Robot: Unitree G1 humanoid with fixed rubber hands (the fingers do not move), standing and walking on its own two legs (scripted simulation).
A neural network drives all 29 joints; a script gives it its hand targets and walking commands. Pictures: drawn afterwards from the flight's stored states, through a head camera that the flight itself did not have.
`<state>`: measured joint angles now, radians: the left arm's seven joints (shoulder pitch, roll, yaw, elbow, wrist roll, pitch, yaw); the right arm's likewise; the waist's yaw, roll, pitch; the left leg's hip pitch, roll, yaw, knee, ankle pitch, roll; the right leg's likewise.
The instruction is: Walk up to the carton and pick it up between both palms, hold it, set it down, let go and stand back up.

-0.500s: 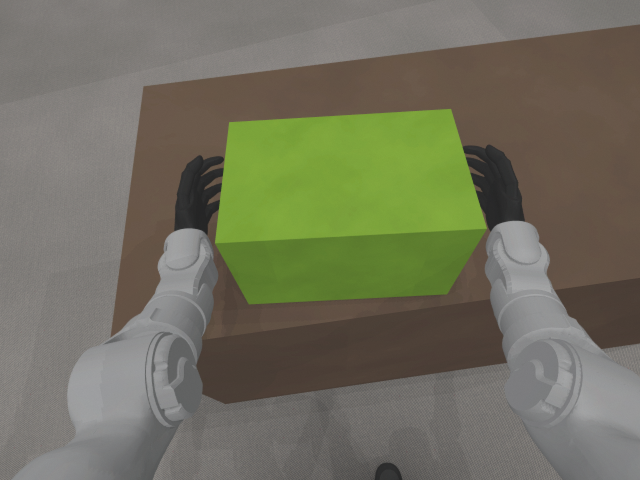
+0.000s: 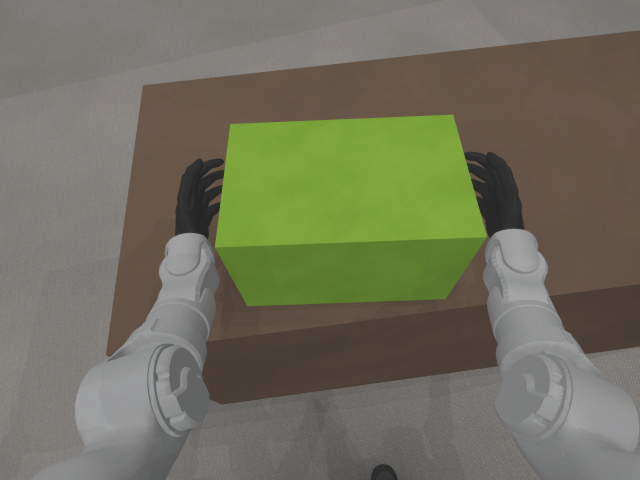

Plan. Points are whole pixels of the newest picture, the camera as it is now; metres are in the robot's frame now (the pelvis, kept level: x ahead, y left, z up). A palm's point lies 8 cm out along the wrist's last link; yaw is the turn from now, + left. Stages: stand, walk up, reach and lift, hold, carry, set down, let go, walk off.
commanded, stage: set down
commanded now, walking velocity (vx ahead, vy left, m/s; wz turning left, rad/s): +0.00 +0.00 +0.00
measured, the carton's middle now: (343, 216) +0.48 -0.02 -0.02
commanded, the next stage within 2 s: none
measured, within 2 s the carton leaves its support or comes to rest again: neither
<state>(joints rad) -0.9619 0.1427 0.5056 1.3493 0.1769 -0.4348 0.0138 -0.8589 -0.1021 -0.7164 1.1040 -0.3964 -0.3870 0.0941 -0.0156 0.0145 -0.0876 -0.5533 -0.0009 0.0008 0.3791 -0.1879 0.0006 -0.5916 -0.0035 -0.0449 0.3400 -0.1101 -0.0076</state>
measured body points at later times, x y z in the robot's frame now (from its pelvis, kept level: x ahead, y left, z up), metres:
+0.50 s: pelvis +0.01 +0.00 -0.01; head +0.12 -0.01 +0.42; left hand +0.47 +0.17 +0.01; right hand +0.45 -0.22 +0.01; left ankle -0.03 +0.12 -0.74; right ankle +0.01 -0.11 -0.74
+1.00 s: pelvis -0.05 -0.02 -0.06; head +0.11 -0.01 +0.37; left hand +0.47 +0.22 +0.02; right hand +0.46 -0.28 +0.02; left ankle -0.03 +0.12 -0.74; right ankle +0.01 -0.11 -0.74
